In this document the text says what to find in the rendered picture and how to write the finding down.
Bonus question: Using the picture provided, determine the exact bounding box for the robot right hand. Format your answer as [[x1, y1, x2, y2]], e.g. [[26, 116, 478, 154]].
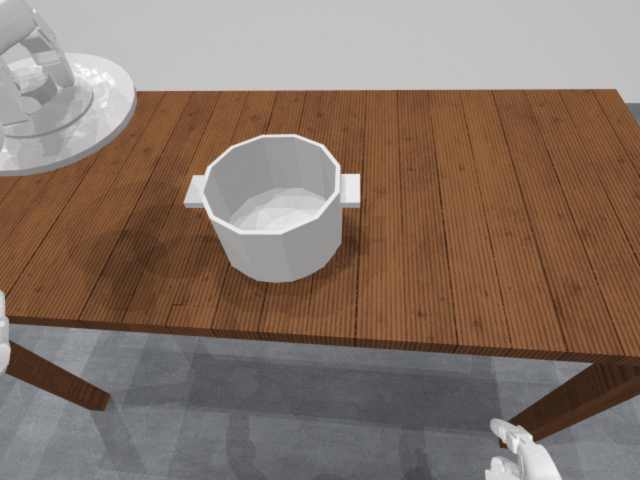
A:
[[485, 419, 562, 480]]

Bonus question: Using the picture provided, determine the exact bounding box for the lid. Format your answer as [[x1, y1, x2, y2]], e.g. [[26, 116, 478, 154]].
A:
[[0, 53, 137, 176]]

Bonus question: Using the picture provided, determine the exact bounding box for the knob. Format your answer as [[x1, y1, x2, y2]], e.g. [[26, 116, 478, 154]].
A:
[[6, 66, 57, 105]]

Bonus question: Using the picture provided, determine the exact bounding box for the pot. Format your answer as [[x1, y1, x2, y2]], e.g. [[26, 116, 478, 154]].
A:
[[183, 134, 360, 283]]

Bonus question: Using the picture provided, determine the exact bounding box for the table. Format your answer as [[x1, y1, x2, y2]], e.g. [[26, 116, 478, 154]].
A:
[[0, 89, 640, 449]]

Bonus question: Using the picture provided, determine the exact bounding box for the robot left hand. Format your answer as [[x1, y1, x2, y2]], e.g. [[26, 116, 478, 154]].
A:
[[0, 0, 75, 126]]

